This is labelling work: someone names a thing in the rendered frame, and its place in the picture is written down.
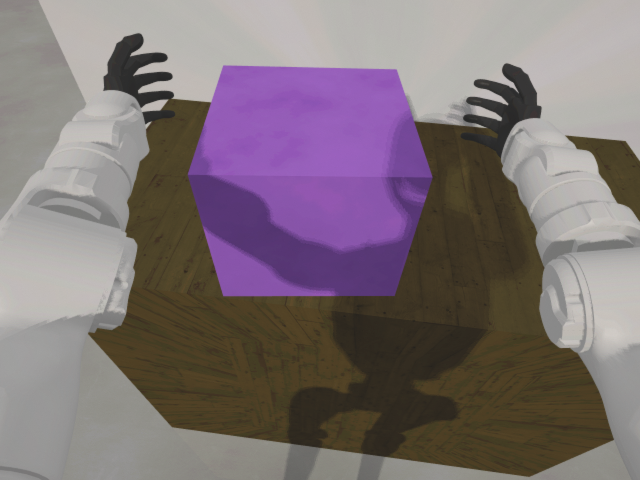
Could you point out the right robot forearm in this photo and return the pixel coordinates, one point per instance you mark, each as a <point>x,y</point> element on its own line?
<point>570,204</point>

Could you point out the robot left upper arm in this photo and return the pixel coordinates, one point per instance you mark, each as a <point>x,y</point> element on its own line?
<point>60,278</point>

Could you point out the carton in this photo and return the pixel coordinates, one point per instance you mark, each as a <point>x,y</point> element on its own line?
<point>309,181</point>

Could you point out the right robot hand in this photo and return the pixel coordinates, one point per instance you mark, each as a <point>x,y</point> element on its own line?
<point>521,106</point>

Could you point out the left robot forearm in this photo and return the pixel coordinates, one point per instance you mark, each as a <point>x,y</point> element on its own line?
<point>91,172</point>

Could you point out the left robot hand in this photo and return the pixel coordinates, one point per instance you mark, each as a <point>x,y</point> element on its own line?
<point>122,67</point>

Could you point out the pedestal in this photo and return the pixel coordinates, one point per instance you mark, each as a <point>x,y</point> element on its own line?
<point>456,369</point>

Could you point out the robot right upper arm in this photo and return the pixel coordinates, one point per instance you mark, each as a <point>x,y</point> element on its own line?
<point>590,302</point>

